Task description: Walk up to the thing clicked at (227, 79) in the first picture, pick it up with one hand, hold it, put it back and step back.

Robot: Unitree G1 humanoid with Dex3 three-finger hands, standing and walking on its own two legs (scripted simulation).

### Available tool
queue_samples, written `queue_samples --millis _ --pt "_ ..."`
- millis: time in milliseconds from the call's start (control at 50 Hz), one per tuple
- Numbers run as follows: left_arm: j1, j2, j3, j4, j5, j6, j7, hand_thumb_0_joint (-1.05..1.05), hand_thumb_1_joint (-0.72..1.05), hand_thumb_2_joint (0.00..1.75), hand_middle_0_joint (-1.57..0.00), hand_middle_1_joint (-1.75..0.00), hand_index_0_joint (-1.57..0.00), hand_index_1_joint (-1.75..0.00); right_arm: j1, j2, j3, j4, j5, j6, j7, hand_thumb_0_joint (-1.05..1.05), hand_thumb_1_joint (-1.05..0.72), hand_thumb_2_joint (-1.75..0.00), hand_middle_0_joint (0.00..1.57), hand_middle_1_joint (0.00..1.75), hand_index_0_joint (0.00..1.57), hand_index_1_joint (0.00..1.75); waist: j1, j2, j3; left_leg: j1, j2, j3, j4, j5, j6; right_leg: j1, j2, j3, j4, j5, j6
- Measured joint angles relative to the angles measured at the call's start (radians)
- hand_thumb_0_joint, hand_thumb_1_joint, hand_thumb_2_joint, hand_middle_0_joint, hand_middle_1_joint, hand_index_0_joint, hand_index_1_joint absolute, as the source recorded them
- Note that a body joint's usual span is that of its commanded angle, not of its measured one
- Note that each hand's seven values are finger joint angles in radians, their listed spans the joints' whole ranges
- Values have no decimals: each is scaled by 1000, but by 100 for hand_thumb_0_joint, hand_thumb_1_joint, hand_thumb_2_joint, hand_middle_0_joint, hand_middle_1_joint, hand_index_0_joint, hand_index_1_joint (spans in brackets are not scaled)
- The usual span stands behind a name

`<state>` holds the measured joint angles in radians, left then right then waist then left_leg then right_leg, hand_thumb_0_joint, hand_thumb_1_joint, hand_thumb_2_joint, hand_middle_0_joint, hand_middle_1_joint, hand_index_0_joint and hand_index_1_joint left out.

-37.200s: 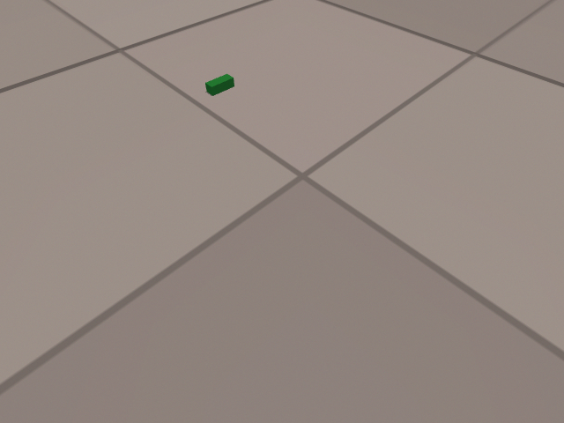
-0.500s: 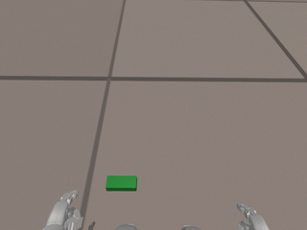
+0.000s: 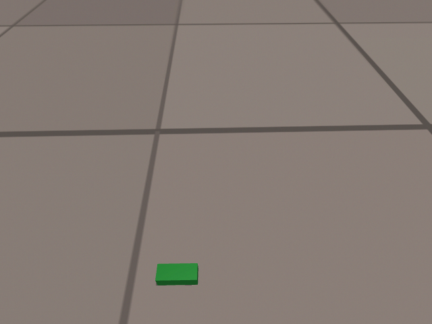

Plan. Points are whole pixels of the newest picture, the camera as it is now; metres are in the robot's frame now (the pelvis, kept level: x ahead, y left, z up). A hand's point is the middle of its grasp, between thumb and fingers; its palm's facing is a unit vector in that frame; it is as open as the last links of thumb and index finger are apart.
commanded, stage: stand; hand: left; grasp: from above
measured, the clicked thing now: (177, 274) +0.45 +0.20 -0.74
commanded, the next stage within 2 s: step back in 1.84 s
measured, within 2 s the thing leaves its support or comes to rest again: neither
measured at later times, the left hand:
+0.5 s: hand out of the picture +0.04 +0.21 -0.16, palm faces +0.02 -0.94 -0.33, open 7.4 cm
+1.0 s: hand out of the picture +0.10 +0.20 -0.15, palm faces +0.01 -0.94 -0.33, open 7.4 cm
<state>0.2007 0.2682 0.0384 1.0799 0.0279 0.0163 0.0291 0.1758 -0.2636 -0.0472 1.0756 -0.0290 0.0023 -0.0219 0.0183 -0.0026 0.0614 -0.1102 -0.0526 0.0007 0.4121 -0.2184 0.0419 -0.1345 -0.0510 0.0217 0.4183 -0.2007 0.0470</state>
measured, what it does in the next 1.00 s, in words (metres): stands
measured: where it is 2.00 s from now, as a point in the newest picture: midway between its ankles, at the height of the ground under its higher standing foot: outside the picture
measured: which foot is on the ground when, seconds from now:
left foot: down 0.00-1.00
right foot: down 0.00-1.00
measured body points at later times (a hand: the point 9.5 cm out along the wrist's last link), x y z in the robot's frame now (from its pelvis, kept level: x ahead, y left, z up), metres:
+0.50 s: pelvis +0.00 -0.02 +0.00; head +0.00 -0.03 +0.45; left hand +0.04 +0.26 -0.13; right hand +0.05 -0.31 -0.14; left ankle +0.01 +0.09 -0.74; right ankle +0.02 -0.15 -0.74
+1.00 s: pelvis +0.01 -0.04 +0.01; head +0.02 -0.04 +0.46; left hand +0.10 +0.25 -0.13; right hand +0.08 -0.33 -0.14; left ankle +0.01 +0.09 -0.74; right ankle +0.02 -0.15 -0.74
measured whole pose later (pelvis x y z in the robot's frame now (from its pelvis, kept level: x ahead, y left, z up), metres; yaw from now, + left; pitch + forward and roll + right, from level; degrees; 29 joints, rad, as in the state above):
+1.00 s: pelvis +0.01 -0.04 +0.01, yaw -1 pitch -3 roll +0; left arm 0.09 0.30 0.03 1.14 0.01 -0.01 0.01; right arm 0.12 -0.32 -0.02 1.14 -0.02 0.00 -0.01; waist 0.00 0.01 0.06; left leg -0.08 0.01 -0.01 0.32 -0.19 -0.01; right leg -0.11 0.01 0.01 0.34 -0.17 -0.01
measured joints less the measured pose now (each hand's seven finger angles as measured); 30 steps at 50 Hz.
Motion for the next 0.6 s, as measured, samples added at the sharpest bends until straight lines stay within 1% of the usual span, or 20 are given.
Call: queue_samples --millis 280,600 --pt "-12 20 0 42 0 -11 -10 0 90 90 -20 -30 -20 -30 -5 -31 -2 34 4 4 10 1 -91 -90 20 30 20 30 -8 12 -4 2 14 -5 -46 35 -16 -6 13 -4 -30 27 -16" --pt "-51 21 -7 64 -12 -19 -16 0 90 90 -20 -30 -20 -30 -27 -51 18 54 12 -3 10 1 -91 -90 20 30 20 30 -15 19 6 14 45 -13 -65 30 -43 9 44 -14 -56 27 -42"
